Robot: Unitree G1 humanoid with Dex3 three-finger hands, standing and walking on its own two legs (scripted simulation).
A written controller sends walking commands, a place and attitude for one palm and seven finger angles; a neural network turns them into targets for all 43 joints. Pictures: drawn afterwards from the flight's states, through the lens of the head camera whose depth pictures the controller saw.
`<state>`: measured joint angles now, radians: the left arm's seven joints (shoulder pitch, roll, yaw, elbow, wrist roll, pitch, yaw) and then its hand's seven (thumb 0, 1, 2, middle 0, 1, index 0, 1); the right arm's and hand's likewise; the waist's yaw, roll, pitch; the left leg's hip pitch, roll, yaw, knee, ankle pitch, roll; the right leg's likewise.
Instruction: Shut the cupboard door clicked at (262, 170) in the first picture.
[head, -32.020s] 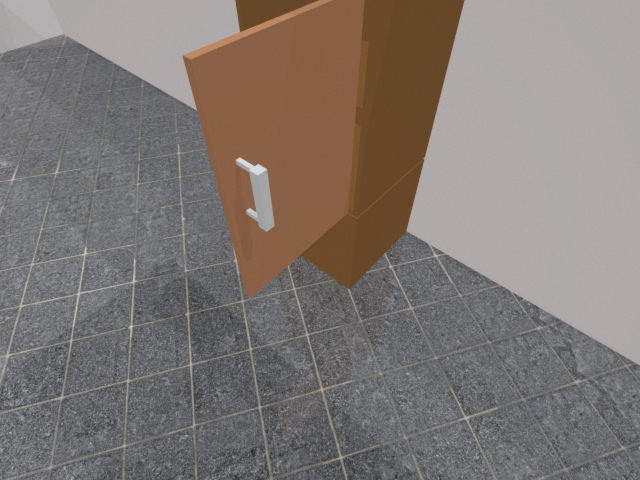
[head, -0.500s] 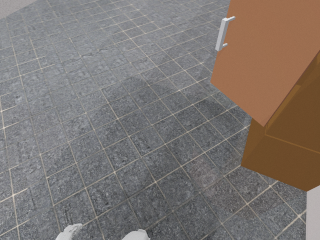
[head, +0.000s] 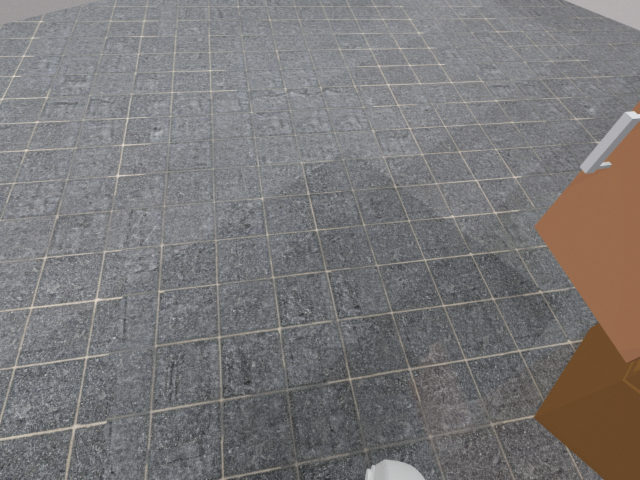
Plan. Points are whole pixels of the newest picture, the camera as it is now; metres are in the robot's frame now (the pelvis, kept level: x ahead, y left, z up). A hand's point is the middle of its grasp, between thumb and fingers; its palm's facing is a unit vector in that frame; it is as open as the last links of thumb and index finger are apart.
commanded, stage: walk to a spot facing it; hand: left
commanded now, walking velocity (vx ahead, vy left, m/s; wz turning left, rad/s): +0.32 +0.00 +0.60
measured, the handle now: (616, 143) +0.76 -0.57 -0.01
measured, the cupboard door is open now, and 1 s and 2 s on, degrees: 59 59 59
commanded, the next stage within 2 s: turn to face it in 0.96 s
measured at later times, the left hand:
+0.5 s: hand out of the picture +0.13 +0.14 -0.15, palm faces +0.34 -0.91 -0.22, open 7.3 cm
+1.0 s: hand (134, 354) +0.29 +0.31 -0.15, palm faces +0.57 -0.80 -0.19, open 7.4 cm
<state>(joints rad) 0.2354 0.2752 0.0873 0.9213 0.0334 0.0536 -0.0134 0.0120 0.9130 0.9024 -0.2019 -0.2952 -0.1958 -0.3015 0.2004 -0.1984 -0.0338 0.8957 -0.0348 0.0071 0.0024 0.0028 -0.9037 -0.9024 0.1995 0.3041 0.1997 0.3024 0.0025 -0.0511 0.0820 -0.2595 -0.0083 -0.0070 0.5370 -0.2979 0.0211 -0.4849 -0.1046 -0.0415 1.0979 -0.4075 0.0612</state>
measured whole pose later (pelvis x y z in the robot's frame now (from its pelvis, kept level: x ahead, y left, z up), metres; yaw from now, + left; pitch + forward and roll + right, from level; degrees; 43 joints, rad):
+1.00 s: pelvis +0.32 +0.08 +0.01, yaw +34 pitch +0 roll -1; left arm 0.17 0.23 0.08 0.88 0.04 0.00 -0.02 0.01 0.92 0.90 -0.20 -0.29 -0.19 -0.30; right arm 0.25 -0.17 -0.02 0.96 -0.02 -0.04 0.00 0.00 -0.90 -0.90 0.20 0.30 0.20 0.30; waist 0.00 -0.03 0.07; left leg -0.20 -0.08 0.03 0.40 -0.21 0.11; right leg -0.63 -0.15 0.01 1.10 -0.18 0.08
